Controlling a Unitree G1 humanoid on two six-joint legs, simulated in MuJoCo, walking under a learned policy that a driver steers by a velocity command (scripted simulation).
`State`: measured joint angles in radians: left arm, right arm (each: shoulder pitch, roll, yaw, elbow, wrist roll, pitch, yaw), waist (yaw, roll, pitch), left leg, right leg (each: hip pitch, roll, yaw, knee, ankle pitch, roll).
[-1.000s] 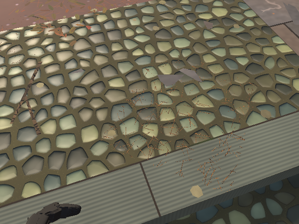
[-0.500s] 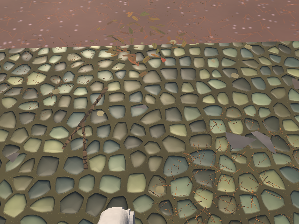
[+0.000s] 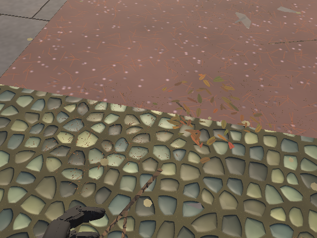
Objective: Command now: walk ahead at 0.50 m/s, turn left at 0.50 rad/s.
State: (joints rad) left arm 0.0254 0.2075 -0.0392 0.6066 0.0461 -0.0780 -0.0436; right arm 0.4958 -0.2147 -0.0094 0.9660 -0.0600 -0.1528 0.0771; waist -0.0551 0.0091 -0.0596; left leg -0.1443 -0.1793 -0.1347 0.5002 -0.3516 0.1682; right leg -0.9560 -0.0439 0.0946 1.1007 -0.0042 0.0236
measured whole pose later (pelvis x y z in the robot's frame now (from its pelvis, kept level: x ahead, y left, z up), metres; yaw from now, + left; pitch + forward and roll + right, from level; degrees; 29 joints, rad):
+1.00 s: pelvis +0.43 -0.02 +0.00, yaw -2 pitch +0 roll +0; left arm 0.27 0.20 0.03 0.89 0.01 -0.01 0.04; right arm 0.22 -0.21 -0.04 0.83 -0.01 -0.01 -0.02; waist 0.00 0.01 0.00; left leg -0.36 -0.03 -0.04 0.55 -0.19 0.00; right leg -0.26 -0.02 0.04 0.59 -0.33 0.03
